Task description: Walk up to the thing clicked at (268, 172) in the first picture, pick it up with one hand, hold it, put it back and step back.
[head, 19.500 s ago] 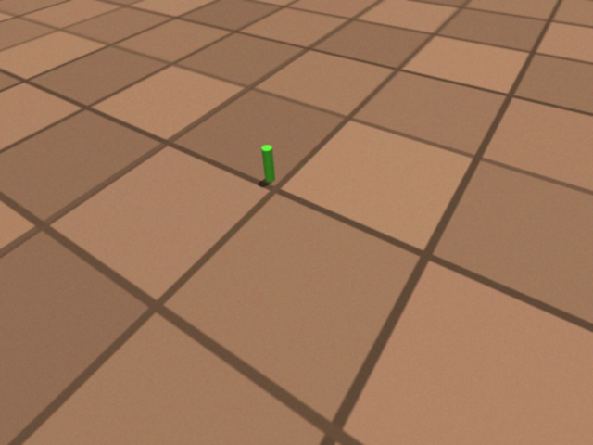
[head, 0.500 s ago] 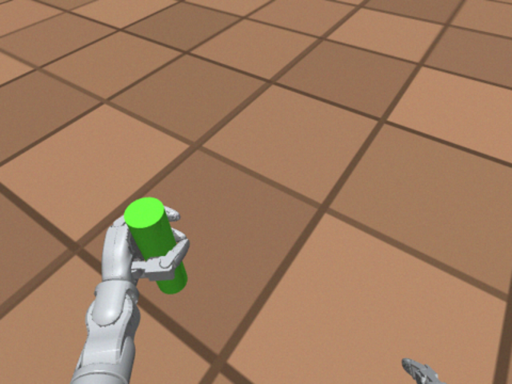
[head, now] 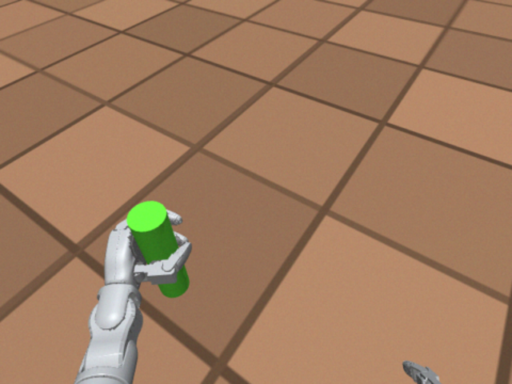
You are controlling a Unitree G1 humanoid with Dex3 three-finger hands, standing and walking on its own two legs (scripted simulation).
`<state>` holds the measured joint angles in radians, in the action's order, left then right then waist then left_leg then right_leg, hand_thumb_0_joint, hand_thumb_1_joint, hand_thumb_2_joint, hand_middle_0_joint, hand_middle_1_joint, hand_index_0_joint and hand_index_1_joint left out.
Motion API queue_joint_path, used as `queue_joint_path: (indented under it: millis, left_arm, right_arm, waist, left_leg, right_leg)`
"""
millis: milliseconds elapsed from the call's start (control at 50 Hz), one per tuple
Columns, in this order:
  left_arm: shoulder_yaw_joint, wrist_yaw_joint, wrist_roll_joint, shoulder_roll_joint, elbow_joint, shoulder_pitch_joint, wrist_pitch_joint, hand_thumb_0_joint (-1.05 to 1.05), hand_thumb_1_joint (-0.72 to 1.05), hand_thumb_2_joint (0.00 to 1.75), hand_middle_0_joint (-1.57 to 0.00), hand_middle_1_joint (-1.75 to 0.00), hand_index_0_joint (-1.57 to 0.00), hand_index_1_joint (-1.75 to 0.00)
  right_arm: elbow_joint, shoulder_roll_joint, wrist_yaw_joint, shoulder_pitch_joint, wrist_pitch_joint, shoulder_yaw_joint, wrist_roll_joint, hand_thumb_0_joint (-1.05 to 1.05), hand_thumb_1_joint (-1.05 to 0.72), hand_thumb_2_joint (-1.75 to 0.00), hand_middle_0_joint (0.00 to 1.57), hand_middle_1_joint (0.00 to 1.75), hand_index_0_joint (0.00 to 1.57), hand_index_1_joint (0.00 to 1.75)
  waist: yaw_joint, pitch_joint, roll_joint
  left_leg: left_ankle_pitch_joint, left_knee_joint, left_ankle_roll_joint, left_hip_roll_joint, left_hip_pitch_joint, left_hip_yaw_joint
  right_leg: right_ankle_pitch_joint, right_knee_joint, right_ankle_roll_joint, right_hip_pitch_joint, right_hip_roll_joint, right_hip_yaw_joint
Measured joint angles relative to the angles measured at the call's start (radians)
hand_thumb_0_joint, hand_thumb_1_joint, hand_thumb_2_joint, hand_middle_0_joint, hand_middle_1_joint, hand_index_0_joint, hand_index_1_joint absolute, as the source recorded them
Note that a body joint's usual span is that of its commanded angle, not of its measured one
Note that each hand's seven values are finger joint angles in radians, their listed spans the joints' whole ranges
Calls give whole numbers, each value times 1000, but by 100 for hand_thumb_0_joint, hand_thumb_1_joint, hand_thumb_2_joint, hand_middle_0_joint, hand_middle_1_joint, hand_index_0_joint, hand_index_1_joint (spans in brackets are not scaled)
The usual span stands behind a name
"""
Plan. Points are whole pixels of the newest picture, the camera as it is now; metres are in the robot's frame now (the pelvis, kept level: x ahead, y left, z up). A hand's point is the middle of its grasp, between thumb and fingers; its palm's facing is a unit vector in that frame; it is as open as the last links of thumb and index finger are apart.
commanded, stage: hold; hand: left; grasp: from the side
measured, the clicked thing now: (162, 254) +0.33 +0.17 +0.03
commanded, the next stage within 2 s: crouch in 0.70 s
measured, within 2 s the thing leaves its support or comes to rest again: neither
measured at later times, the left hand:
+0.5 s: hand (169, 250) +0.32 +0.16 +0.05, palm faces +0.08 -1.00 -0.03, open 7.2 cm
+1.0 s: hand (169, 252) +0.33 +0.16 +0.04, palm faces +0.10 -0.99 -0.02, open 7.2 cm
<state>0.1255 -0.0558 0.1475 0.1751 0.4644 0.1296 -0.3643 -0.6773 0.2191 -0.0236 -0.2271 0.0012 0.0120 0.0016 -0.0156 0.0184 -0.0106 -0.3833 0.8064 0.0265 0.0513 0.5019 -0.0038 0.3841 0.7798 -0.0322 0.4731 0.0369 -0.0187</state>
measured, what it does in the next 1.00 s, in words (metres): stands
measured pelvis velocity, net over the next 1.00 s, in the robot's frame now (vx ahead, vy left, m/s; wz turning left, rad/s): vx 0.00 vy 0.00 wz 0.00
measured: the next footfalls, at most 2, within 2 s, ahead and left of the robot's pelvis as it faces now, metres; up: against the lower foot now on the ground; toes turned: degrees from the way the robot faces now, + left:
none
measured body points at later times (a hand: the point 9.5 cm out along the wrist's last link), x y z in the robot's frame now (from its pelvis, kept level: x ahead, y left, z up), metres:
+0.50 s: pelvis -0.01 +0.00 +0.00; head +0.03 +0.00 +0.45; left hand +0.31 +0.21 +0.05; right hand +0.13 -0.25 -0.11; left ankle +0.02 +0.13 -0.71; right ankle +0.01 -0.14 -0.71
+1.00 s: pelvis +0.00 +0.00 +0.00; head +0.03 +0.00 +0.45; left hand +0.31 +0.21 +0.04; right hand +0.13 -0.25 -0.11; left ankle +0.02 +0.13 -0.71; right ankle +0.01 -0.14 -0.71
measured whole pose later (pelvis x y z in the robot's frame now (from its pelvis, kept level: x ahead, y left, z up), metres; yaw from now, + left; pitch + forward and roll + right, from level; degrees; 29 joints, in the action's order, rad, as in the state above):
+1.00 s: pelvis +0.00 +0.00 +0.00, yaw +0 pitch +5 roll -1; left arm 0.14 -0.04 0.14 0.17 0.51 0.15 -0.39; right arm -0.67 0.22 -0.02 -0.21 0.00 0.02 0.00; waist -0.02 0.02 -0.01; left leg -0.38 0.82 0.03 0.05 0.53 -0.01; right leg 0.39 0.80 -0.03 0.51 0.04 -0.02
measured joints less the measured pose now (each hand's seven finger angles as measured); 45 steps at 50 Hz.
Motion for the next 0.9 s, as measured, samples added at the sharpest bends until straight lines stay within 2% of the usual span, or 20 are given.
queue_joint_path:
  millis: [260,480,680,900]
  left_arm:
    - [-1,-11,6,7,10,7,-12,5,0,107,-90,-107,-87,-107]
    - [-4,-1,-5,4,6,10,-10,5,-1,107,-90,-107,-87,-107]
    - [10,0,-1,11,23,23,-8,5,-1,107,-90,-107,-87,-107]
    - [-7,-5,-2,7,14,11,-11,5,-1,107,-90,-107,-87,-107]
  right_arm:
    - [4,2,3,3,-1,1,2,1,-91,-90,20,30,20,30]
    - [7,2,-4,11,-5,0,0,1,-91,-90,20,30,20,30]
    - [7,1,-2,13,-2,-1,2,1,-91,-90,20,30,20,30]
    - [3,2,-1,5,1,1,3,1,-91,-90,20,30,20,30]
  waist:
    - [-2,-2,-6]
    - [-2,-7,3]
    - [-2,-6,1]
    - [0,-2,-2]
  left_leg:
    - [5,-1,4,1,3,-3]
    - [13,-9,5,0,-2,-3]
    - [12,-7,5,0,1,-3]
    - [8,-6,3,-1,-2,-2]
  right_leg:
    - [-1,5,4,5,-1,-2]
    - [-5,3,6,2,-1,-3]
    - [-5,5,6,6,-1,-2]
    - [-3,2,4,2,0,0]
